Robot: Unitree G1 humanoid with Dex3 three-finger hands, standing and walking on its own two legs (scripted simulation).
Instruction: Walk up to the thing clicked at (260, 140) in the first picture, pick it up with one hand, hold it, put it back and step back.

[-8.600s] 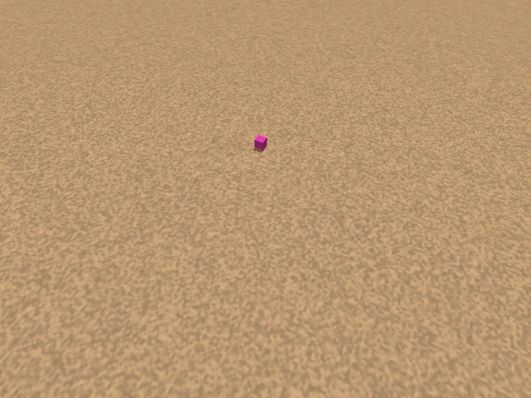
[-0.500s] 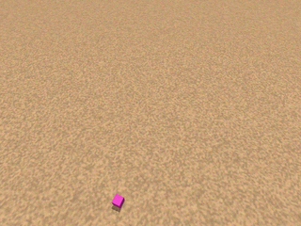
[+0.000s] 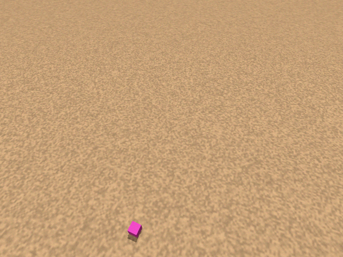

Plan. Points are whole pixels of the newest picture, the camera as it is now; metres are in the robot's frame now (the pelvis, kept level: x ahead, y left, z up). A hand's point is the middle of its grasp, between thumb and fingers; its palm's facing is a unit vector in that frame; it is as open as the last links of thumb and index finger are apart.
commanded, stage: stand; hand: left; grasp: from above
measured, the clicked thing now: (135, 229) +0.39 +0.22 -0.76
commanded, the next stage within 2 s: rise first in 0.22 s
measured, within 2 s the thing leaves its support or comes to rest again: neither
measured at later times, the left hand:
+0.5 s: hand out of the picture +0.12 +0.25 -0.17, palm faces +0.03 -0.94 -0.34, open 8.2 cm
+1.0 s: hand out of the picture +0.12 +0.27 -0.24, palm faces -0.02 -0.84 -0.54, open 12.7 cm
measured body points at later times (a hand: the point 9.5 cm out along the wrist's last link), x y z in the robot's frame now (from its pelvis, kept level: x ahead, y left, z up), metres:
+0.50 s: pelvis -0.02 +0.00 -0.01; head +0.03 +0.00 +0.43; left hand +0.12 +0.30 -0.14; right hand +0.08 -0.28 -0.14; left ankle -0.01 +0.14 -0.75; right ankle -0.01 -0.12 -0.75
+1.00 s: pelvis -0.02 +0.01 -0.08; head +0.07 +0.03 +0.36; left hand +0.13 +0.31 -0.21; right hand +0.13 -0.24 -0.18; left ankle -0.01 +0.14 -0.75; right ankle -0.01 -0.12 -0.75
